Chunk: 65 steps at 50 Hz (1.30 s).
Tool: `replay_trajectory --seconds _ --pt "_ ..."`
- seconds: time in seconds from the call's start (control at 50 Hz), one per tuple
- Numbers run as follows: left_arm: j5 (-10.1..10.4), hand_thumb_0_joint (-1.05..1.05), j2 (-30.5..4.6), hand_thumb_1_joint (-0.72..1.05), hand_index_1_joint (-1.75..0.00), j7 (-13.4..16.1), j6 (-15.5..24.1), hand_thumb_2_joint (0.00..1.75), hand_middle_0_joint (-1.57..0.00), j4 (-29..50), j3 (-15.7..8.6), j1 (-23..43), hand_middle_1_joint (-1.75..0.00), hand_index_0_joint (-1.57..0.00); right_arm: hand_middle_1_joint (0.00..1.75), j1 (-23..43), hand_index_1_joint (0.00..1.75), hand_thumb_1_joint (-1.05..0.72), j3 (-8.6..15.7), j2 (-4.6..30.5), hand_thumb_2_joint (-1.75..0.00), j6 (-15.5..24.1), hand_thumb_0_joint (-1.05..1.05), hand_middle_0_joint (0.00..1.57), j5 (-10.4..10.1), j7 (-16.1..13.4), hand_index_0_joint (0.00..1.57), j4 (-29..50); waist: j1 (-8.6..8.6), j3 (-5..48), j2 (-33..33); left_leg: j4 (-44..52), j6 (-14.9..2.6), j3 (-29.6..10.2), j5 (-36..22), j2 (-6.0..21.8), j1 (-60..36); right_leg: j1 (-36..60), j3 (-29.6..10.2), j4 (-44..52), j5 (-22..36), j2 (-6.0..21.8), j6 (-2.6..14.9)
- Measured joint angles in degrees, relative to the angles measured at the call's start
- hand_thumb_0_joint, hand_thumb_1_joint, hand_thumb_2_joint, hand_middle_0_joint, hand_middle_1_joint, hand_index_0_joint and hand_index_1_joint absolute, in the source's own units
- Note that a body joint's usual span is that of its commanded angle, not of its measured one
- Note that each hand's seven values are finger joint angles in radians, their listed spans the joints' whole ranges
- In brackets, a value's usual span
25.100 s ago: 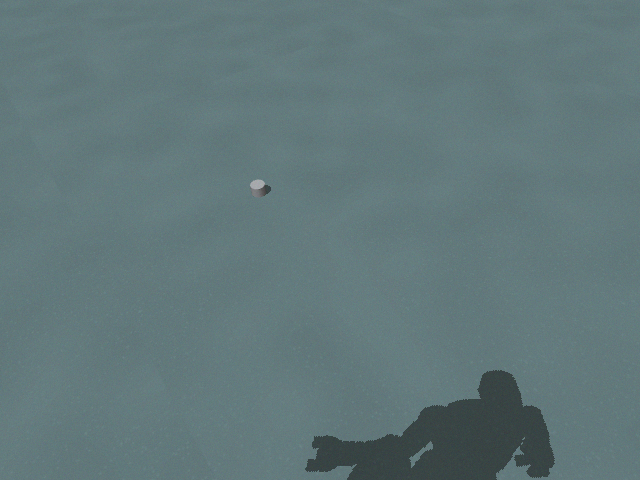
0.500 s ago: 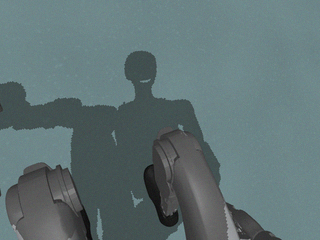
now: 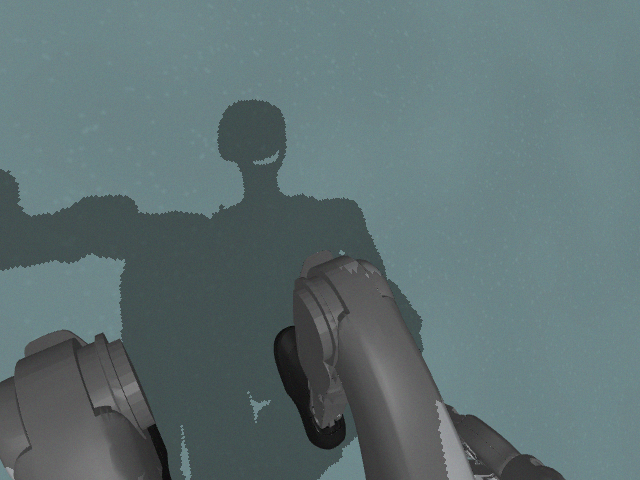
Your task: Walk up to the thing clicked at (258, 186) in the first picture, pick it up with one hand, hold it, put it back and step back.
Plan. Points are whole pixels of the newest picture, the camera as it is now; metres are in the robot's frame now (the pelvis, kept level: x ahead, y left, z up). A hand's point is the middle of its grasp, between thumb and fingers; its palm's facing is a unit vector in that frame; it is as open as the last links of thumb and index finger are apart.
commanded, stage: open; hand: left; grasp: from above
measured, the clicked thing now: out of the picture +0.43 +0.34 -0.27
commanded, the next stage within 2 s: withdraw in 0.84 s
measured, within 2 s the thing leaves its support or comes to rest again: neither
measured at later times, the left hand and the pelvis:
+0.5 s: hand out of the picture +0.42 +0.33 -0.25, palm faces -0.45 -0.17 -0.88, open 12.4 cm; pelvis +0.00 +0.00 +0.00, yaw +0 degrees
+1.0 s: hand out of the picture +0.43 +0.33 -0.25, palm faces -0.44 -0.16 -0.89, open 13.8 cm; pelvis +0.00 +0.00 +0.00, yaw -1 degrees
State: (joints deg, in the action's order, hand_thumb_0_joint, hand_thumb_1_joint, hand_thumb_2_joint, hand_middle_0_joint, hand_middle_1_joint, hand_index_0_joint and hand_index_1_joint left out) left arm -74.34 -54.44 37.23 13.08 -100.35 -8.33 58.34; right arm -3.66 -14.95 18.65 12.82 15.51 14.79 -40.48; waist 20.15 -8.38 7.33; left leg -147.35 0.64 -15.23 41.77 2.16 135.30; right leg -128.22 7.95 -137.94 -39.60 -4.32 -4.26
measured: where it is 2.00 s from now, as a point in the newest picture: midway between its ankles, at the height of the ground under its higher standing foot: (241, 448)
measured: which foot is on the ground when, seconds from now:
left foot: down 0.00-1.00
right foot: down 0.00-1.00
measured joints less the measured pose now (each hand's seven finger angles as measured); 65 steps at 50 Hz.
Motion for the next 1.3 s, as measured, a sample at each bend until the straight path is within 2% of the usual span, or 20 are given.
replay_trajectory --seconds 0.08,0.12,0.22,0.38,0.56,0.62,0.84,1.04,1.1,1.18,1.24,1.3 --pt "0.58 -0.06 -0.23 0.12 -0.74 -0.07 -0.17 0.5 -0.56 -0.82 1.24 0.75 -0.71 -0.96 0.3 0.18 0.3 -0.91 -0.34 0.23 -0.9 0.46 0.0 0.2 0.01 0.17 0.2 0.15 -0.02 -0.21 0.07 -0.02 -0.06 -0.09 -0.06 0.11 -0.01 -0.02 0.04 0.11 0.2 -0.13 -0.26" --pt "0.71 -0.06 -0.49 0.12 -0.74 -0.11 -0.15 0.5 -0.56 -0.8 1.03 0.75 -0.71 -0.93 0.3 0.36 0.3 -0.91 -0.59 0.3 -0.9 0.58 0.0 0.2 -0.01 0.17 0.2 0.25 0.03 -0.33 0.1 0.0 -0.06 -0.2 -0.07 0.15 -0.02 -0.01 0.13 0.21 0.3 -0.19 -0.32" --pt "0.78 -0.04 -1.21 0.09 -0.73 -0.23 0.04 0.54 -0.52 -1.07 0.35 0.9 -0.73 -0.76 0.3 0.4 0.3 -0.91 -0.65 0.36 -0.9 0.97 0.0 0.2 0.03 0.17 0.2 0.59 0.28 -0.69 0.34 -0.03 -0.03 -0.32 -0.06 0.16 -0.17 0.13 0.22 0.25 0.36 -0.23 -0.35" --pt "1.32 -0.01 -1.71 -0.09 -0.77 -0.76 -0.15 0.66 -0.39 0.37 1.17 1.12 -0.79 -0.47 0.3 0.07 0.3 -0.9 -0.81 0.5 -0.9 0.88 0.0 0.2 0.16 0.37 0.2 0.75 0.28 -0.95 0.43 0.06 0.05 -0.48 0.1 0.08 -0.24 0.32 0.39 0.45 0.19 -0.15 -0.24" --pt "2.18 0.0 -1.78 -0.3 -0.88 -1.69 -0.13 0.81 -0.23 0.4 0.49 0.06 -0.9 -0.26 0.3 -0.36 0.3 -0.9 -0.96 0.56 -0.9 0.2 0.0 0.2 0.03 0.22 0.2 1.09 0.16 -0.53 0.03 0.55 0.24 -0.71 0.08 0.01 -0.49 0.58 0.64 0.98 0.23 -0.06 -0.13" --pt "2.09 0.0 -2.02 -0.37 -0.92 -1.92 0.23 0.86 -0.18 0.12 0.98 0.09 -0.94 -0.2 0.3 -0.36 0.3 -0.9 -1.02 0.63 -0.9 -0.21 0.0 0.2 0.13 0.01 0.2 1.18 0.12 -0.52 0.05 0.69 0.2 -0.65 -0.09 0.04 -0.51 0.58 0.61 1.09 0.4 -0.07 -0.17" --pt "0.7 0.0 -3.0 -0.46 -1.0 -1.73 1.49 0.94 -0.09 -0.02 1.57 0.77 -1.02 -0.11 0.3 -0.54 0.3 -0.9 -1.39 0.69 -0.9 -0.51 0.0 0.2 0.34 -0.57 0.2 1.33 0.55 -1.04 0.92 0.35 -0.1 -0.63 -0.48 0.06 -0.51 0.77 0.58 0.97 0.8 -0.2 -0.3" --pt "0.2 0.0 -1.96 -0.46 -1.01 -0.59 0.1 0.94 -0.08 0.9 1.63 0.58 -1.03 -0.1 0.3 -0.77 0.3 -0.9 -1.44 0.55 -0.9 0.14 0.0 0.2 0.54 0.01 0.2 1.58 0.5 -0.62 0.57 0.36 -0.03 -0.67 -0.3 0.03 -0.31 0.59 0.66 1.01 0.65 -0.15 0.07" --pt "0.59 0.0 -0.84 -0.46 -1.0 -1.23 -0.58 0.95 -0.08 4.75 1.01 -0.65 -1.02 -0.1 0.3 -1.16 0.3 -0.9 -0.86 0.46 -0.9 0.4 0.0 0.2 0.18 0.3 0.2 1.55 -0.15 -0.1 0.03 0.65 0.09 -0.53 -0.15 0.1 -0.32 0.42 0.56 1.13 0.54 -0.11 0.08" --pt "2.18 0.0 1.95 -0.47 -0.99 -2.54 -1.84 0.95 -0.08 11.91 0.32 -3.0 -1.01 -0.1 0.3 -2.02 0.3 -0.9 1.0 -0.01 -0.9 0.36 0.0 0.2 -0.68 1.25 0.2 0.56 -1.5 2.37 -1.6 1.23 0.38 -0.12 0.13 0.03 -0.11 -0.05 0.27 1.22 0.09 0.18 0.3" --pt "3.87 0.0 4.82 -0.48 -0.99 -4.58 -3.69 0.96 -0.08 18.42 -0.56 -5.73 -1.01 -0.1 0.3 -3.12 0.3 -0.91 3.43 -0.59 -0.9 -0.93 0.0 0.2 -2.33 1.71 0.2 0.38 -2.98 5.57 -3.73 2.13 0.53 0.51 0.25 -0.02 0.2 -0.55 -0.13 1.57 -0.34 0.52 0.59" --pt "6.04 0.0 7.57 -0.49 -0.99 -7.91 -6.19 0.97 -0.08 22.52 1.1 -7.21 -1.0 -0.1 0.3 -3.63 0.3 -0.91 5.96 -1.07 -0.9 -3.06 0.0 0.2 -4.55 1.83 0.2 -0.02 -4.85 9.11 -6.15 3.76 0.4 1.81 0.06 -0.05 0.13 -0.72 -1.03 2.32 -0.72 1.0 0.79"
